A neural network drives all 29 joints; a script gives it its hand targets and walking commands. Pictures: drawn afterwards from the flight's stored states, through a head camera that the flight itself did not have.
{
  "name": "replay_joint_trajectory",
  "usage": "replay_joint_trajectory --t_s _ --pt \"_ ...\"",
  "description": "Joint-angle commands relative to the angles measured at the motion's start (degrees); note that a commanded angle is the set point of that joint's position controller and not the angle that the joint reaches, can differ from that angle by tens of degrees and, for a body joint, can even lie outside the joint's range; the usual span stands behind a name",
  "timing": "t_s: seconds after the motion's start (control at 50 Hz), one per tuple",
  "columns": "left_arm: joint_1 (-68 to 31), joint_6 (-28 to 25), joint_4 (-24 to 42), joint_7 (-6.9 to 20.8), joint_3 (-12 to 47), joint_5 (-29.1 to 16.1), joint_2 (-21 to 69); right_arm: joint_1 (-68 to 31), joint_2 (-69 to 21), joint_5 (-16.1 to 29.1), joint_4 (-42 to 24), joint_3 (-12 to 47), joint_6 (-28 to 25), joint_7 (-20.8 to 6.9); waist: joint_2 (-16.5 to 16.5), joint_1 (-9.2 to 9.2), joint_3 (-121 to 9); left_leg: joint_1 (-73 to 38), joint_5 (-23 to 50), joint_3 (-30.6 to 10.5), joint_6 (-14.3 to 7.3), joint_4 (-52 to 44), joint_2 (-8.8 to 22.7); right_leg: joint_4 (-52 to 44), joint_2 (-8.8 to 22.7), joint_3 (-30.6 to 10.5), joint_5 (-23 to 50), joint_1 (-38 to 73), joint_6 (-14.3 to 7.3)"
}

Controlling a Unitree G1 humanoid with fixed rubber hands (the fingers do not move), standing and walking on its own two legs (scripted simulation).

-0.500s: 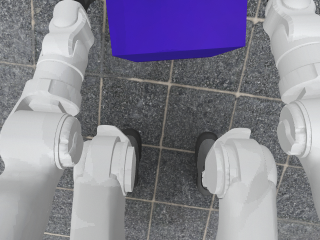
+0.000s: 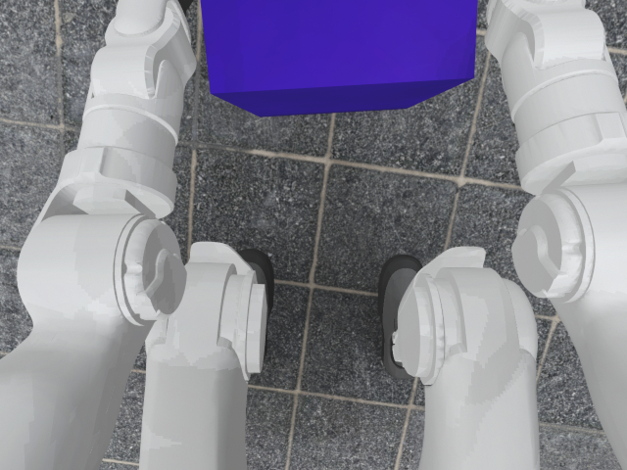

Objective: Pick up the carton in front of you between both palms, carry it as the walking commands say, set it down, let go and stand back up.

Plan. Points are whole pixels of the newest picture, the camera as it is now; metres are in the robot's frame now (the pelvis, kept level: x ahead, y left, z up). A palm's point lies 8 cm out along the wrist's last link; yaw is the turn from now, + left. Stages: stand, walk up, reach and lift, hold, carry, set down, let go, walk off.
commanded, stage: reach and lift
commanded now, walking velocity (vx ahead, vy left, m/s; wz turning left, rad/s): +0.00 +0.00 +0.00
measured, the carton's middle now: (331, 3) +0.56 +0.00 -0.24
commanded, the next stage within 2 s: none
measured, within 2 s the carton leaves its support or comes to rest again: leaves its support in 0.08 s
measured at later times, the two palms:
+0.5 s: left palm out of the picture +0.50 +0.14 +0.02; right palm out of the picture +0.51 -0.16 +0.02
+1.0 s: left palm out of the picture +0.47 +0.14 +0.16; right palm out of the picture +0.47 -0.16 +0.16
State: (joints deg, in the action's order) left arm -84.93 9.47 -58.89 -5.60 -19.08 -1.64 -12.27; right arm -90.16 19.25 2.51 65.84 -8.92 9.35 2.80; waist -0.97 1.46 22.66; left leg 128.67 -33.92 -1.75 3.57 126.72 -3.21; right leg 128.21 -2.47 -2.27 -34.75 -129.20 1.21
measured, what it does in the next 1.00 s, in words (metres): rises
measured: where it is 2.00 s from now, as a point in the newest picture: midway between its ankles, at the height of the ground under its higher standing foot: (323, 332)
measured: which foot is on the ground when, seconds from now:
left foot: down 0.00-1.00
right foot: down 0.00-1.00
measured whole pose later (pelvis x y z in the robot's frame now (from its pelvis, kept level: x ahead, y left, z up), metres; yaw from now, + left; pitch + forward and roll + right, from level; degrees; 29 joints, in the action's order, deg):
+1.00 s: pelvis +0.02 +0.00 +0.20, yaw -2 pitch +39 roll +1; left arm -48.1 21.7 -34.3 -2.8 -27.0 11.7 4.4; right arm -50.7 -1.2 -12.3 38.5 -23.9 21.9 1.5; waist 0.0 0.9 -12.5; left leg 97.5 -28.3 -5.7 3.5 87.2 -5.8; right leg 87.6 -6.2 -6.0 -28.2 -97.9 2.8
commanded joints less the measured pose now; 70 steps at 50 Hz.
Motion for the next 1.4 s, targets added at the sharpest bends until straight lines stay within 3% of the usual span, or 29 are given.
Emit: replay_joint_trajectory --t_s 0.0,0.12,0.18,0.24,0.32,0.38,0.48,0.58,0.78,0.9,1.08,1.38 --pt "-29.8 0.7 11.1 15.3 18.2 -4.9 55.8 -25.0 -56.7 3.7 -12.7 13.2 0.4 -15.4 3.0 -0.41 -68.1 -30.5 23.3 6.9 -2.3 -7.2 -4.6 -9.7 -4.3 5.2 22.4 30.1 -1.6" --pt "-30.3 3.3 21.4 13.9 26.2 -9.5 63.5 -28.0 -64.7 7.5 -28.9 21.3 2.3 -13.4 5.4 -0.85 -100.9 -39.0 35.1 7.7 -1.4 -8.2 -5.3 -10.0 -5.2 6.0 38.5 49.6 -0.7" --pt "-29.8 5.2 27.0 13.0 29.1 -8.5 65.5 -24.0 -69.1 6.5 -31.9 22.8 4.9 -12.2 5.2 -0.74 -109.2 -40.7 34.5 8.3 -0.6 -11.0 -6.0 -12.4 -6.2 6.8 38.9 53.0 0.3" --pt "-26.3 7.1 26.6 13.0 27.9 -5.3 66.0 -17.4 -72.5 3.6 -28.1 20.6 7.4 -12.2 4.3 0.03 -101.9 -38.4 27.1 8.2 -0.5 -15.4 -6.4 -17.1 -6.8 7.2 29.9 46.5 0.5" --pt "-21.1 9.3 17.7 14.1 19.2 2.5 66.0 -11.9 -73.2 -3.4 -17.2 11.5 9.8 -13.7 4.1 0.83 -81.4 -30.6 12.8 8.8 -1.4 -21.9 -6.4 -24.3 -7.0 7.1 14.2 34.7 0.3" --pt "-20.6 10.0 14.8 14.8 14.3 6.6 65.9 -12.6 -72.5 -7.4 -14.1 5.6 10.1 -14.2 4.1 0.83 -77.4 -30.2 9.4 8.7 -1.8 -25.8 -6.6 -28.1 -7.2 7.3 10.1 33.3 -0.1" --pt "-21.1 10.6 13.5 15.6 11.5 9.0 66.8 -13.3 -72.1 -10.6 -12.8 1.6 10.3 -14.6 2.9 -0.25 -79.6 -34.3 7.8 8.1 -1.9 -30.9 -6.7 -33.3 -7.4 7.4 7.9 36.2 -0.7" --pt "-19.7 11.7 14.5 16.2 12.7 9.0 69.4 -12.0 -74.4 -10.8 -14.5 2.3 11.3 -15.4 1.7 -0.56 -85.5 -40.5 9.0 8.0 -1.6 -35.1 -6.7 -37.1 -7.3 7.5 9.1 41.5 -0.6" --pt "-11.0 13.0 20.5 17.1 22.6 4.3 75.3 -4.7 -81.3 -6.0 -23.2 12.7 12.6 -15.8 2.6 -0.42 -93.3 -52.2 16.9 7.2 -0.9 -41.6 -6.8 -43.3 -7.6 7.0 17.7 55.0 0.5" --pt "-3.2 12.6 20.8 17.1 25.4 3.6 77.0 2.6 -83.2 -5.2 -24.6 15.7 12.2 -15.2 2.8 -0.49 -88.1 -57.1 18.1 5.9 -0.9 -46.9 -6.9 -48.7 -7.7 5.7 19.3 60.5 0.7" --pt "7.7 10.8 19.8 16.9 25.7 5.3 77.6 13.4 -84.6 -6.7 -24.1 15.7 10.5 -14.3 2.1 -0.44 -78.6 -66.0 18.6 3.6 -1.3 -56.6 -6.5 -58.5 -7.4 3.2 19.9 69.3 0.5" --pt "25.4 9.3 22.4 16.9 29.3 6.9 78.3 30.3 -85.3 -7.9 -28.3 19.5 8.9 -14.1 1.6 -0.69 -66.5 -87.1 24.5 -0.6 -2.3 -74.8 -4.7 -76.6 -5.6 -0.8 25.6 89.8 -0.2"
